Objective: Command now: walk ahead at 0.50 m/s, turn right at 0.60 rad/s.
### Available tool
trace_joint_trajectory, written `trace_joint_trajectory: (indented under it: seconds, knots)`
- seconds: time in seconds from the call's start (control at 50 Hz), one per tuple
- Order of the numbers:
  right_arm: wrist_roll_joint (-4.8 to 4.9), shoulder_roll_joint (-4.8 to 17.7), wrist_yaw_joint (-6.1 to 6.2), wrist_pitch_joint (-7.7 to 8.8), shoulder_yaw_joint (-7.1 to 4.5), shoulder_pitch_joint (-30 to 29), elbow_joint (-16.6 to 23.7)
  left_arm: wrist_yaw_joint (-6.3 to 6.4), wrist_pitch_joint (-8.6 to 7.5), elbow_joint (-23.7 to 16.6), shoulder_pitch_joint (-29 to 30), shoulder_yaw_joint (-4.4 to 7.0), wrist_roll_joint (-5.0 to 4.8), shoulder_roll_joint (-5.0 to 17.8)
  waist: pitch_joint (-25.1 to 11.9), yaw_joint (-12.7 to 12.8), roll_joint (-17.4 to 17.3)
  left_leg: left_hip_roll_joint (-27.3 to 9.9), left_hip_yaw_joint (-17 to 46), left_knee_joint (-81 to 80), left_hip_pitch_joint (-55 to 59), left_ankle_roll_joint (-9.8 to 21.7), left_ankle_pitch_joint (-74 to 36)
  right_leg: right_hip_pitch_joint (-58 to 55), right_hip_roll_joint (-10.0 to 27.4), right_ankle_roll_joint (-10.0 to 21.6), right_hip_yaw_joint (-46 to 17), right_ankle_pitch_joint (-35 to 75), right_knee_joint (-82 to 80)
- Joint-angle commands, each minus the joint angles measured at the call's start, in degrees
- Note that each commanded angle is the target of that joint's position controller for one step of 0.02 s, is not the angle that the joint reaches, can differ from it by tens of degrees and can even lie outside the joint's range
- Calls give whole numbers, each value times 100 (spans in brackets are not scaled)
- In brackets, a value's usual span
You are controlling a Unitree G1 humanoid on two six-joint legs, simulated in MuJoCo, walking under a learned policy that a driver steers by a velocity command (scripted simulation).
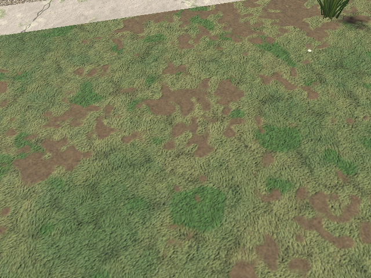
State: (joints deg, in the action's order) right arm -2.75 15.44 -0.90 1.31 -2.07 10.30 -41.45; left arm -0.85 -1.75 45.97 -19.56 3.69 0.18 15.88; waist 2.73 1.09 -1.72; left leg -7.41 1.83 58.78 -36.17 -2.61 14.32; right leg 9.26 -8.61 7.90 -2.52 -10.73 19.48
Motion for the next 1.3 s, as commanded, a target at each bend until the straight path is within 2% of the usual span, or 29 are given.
trace_joint_trajectory:
  seconds: [0.02, 0.1, 0.18, 0.24, 0.28, 0.3, 0.32, 0.34, 0.36, 0.38, 0.42, 0.48, 0.52, 0.62, 0.7, 0.76, 0.78, 0.8, 0.82, 0.84, 0.86, 0.88, 0.9, 0.94, 1.02, 1.1, 1.18, 1.26, 1.3]
  knots:
    - [3, 413, -10, -19, -101, -217, 383, 22, -127, -307, -185, 207, -14, 837, -60, 5, 416, 117, -150, -629, -301, -92, -692, -75, 1427, 702, -1440, 1550, -823]
    - [35, 307, -80, 46, -27, -786, 486, 59, -184, -124, -626, 150, -12, 727, -60, 280, 503, 234, -245, -1667, -325, 39, -1443, -700, 1468, 481, -1245, 2082, -738]
    - [107, 353, -130, 113, -5, -1306, 664, 114, -235, 25, -879, 111, 81, 794, 91, 454, 531, 387, -406, -2312, -184, 384, -1371, -1291, 1751, 350, -1121, 2637, -668]
    - [134, 501, -112, 139, -73, -764, 506, 178, -252, 76, -626, 102, 139, 909, -12, 94, 624, 731, -514, -2731, 815, 740, -695, -1422, 1856, 128, -778, 4090, -206]
    - [128, 669, -3, 183, -185, 596, 50, 177, -237, 124, -499, 94, 171, 971, -722, -532, 445, 1114, -662, -3136, 2423, 1018, -587, -1318, 1602, -43, -332, 5198, 1481]
    - [41, 940, 61, 218, -269, 1508, -134, 184, -259, 17, -493, 25, 156, 815, -1295, -897, 153, 298, 300, -3175, 3798, 1325, -280, -373, 1429, -139, -149, 3857, 2939]
    - [-26, 1650, 70, 204, -468, 1885, -173, 129, -274, -141, -1065, -55, -16, 387, -1884, -627, -1249, -1267, 3325, -3546, 5285, 2291, -74, 1693, 319, -529, 362, 201, 5303]
    - [244, 1240, -25, 133, -394, 1475, -206, 126, -299, -148, -783, -22, 230, 704, -1618, -470, -712, -1250, 4381, -4260, 5047, 2293, 11, 2521, 324, -457, -155, -1562, 5661]
    - [298, 1011, -48, 108, -344, 939, -113, 91, -313, -255, -292, -21, 235, 731, -732, -289, -287, -1103, 3418, -4284, 4212, 2183, 318, 2790, 711, -457, -266, -1087, 5604]
    - [255, 776, -68, 113, -291, 701, -81, 57, -348, -325, 43, -59, 227, 704, -379, -261, 73, -837, 2825, -4426, 3580, 2048, -123, 2700, 920, -476, -204, -778, 5280]
    - [251, 635, -43, 152, -234, 649, -188, 25, -239, -390, 91, -94, 274, 599, -103, 3, 7, -319, 2049, -4615, 2813, 1774, -998, 2322, 1163, -604, -146, -691, 4669]
    - [290, 773, -35, 235, -284, 871, -300, -2, -82, -432, 128, -155, 293, 444, -228, 57, -143, -51, 1613, -4737, 2538, 1823, -1689, 2200, 1202, -842, 46, -578, 4200]
    - [295, 847, -11, 224, -316, 1030, -350, -9, -56, -597, 604, -179, 278, 406, -86, -34, -133, 55, 1532, -4890, 2449, 1816, -1550, 2473, 1261, -987, 131, -206, 3705]
    - [303, 878, 20, 189, -370, 1571, -478, -38, -74, -933, 1734, -241, 219, 313, -51, -448, -183, 251, 1536, -4710, 2863, 1527, -1816, 2702, 1167, -1130, 177, 872, 2338]
    - [215, 911, 81, 152, -394, 1855, -498, -46, -146, -1155, 2318, -277, 158, 332, -88, -653, -233, 146, 1798, -4246, 3342, 1482, -2497, 2635, 961, -1065, 164, 851, 1711]
    - [177, 1032, 144, 139, -434, 1529, -368, -12, -218, -1119, 1968, -230, 131, 510, -170, -367, -330, 47, 2079, -3832, 3243, 1259, -2743, 1724, 824, -881, 43, 407, 1135]
    - [175, 1085, 138, 149, -446, 1350, -314, 29, -247, -986, 1528, -185, 123, 610, -318, -155, -335, 123, 2104, -3494, 3057, 1151, -3038, 1022, 700, -790, 84, 190, 957]
    - [218, 1070, 99, 181, -434, 1246, -301, 96, -310, -799, 863, -117, 148, 754, -646, 192, -106, 412, 1914, -2693, 2807, 1009, -3145, 18, 735, -645, 55, 277, 580]
    - [297, 780, 42, 234, -350, 1260, -188, 197, -368, -727, 60, -8, 264, 1143, -1370, 514, 474, 763, 1494, -1314, 2257, 850, -2248, -1240, 1734, -355, -892, -597, 368]
    - [455, 221, 60, 238, -227, 1812, -26, 260, -296, -761, -267, 117, 367, 1628, -2051, 334, 1623, 1600, 670, 255, 603, 652, 1243, -2733, 3311, 217, -3198, -1228, -2]
    - [258, 658, 102, 159, -258, 1886, -79, 240, -196, -712, -72, 141, 254, 1444, -1879, 158, 1458, 1273, 459, 948, -103, 695, 1706, -2328, 3469, 473, -4261, -1949, -302]
    - [166, 810, 83, 98, -300, 1497, -165, 216, -178, -788, 276, 22, 216, 886, -1031, 113, 642, 951, 488, 1127, -190, 698, 1160, -1543, 3170, 363, -3424, -2064, -406]
    - [148, 731, 14, 84, -286, 1168, -125, 186, -193, -766, 520, -58, 195, 575, -549, 65, 373, 786, 410, 939, -80, 655, 755, -928, 2835, 234, -2540, -1362, -534]
    - [68, 608, -100, -22, -278, 1026, -97, 182, -258, -635, 517, -103, 178, 435, -229, -78, 785, 557, 299, 654, 174, 564, 522, -340, 2383, 16, -1374, -138, -743]
    - [58, 469, -228, -148, -235, 654, 80, 111, -433, -430, 255, -38, 80, 527, -237, -151, 749, 472, 205, 598, -86, 467, 38, -354, 2360, 109, -519, 1116, -956]
    - [69, 377, -302, -149, -172, -97, 350, 94, -421, -242, 29, -3, 89, 546, -43, -46, 661, 392, 50, -81, -521, 368, -687, -513, 2273, 114, 218, 1598, -1090]
    - [77, 208, -390, -97, -49, -875, 602, 90, -402, -68, -201, 23, 87, 620, 125, 146, 651, 414, -335, -1437, -55, 484, -1287, -506, 2188, -19, 807, 1766, -1066]
    - [18, 209, -327, -63, -5, -1176, 703, 101, -302, 276, -670, 23, 103, 738, 235, 218, 657, 683, -613, -2313, 494, 783, -582, -952, 2392, -27, 876, 2635, -802]
    - [-31, 329, -229, 2, -54, -692, 539, 109, -226, 441, -718, 27, 89, 897, -72, -86, 728, 997, -785, -2690, 1329, 994, -94, -1205, 2375, -40, 916, 4473, 107]
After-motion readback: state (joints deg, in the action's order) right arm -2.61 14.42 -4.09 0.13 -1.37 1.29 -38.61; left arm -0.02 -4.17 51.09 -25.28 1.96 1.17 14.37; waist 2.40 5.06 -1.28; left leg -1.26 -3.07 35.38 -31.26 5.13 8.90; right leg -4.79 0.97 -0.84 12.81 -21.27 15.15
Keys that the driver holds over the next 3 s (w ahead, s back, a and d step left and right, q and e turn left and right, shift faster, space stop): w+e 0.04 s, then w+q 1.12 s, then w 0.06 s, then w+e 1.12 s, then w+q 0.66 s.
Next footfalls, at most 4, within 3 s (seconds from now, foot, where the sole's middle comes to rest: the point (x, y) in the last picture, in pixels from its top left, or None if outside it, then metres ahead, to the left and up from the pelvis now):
0.30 left None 0.34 0.12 -0.78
0.82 right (210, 227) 0.65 -0.02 -0.78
1.34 left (130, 194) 0.79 0.30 -0.78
1.88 right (152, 130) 1.13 0.23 -0.78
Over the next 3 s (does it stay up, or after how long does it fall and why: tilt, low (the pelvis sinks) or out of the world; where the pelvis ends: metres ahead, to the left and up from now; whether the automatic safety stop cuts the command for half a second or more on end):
stays up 1.56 0.31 -0.01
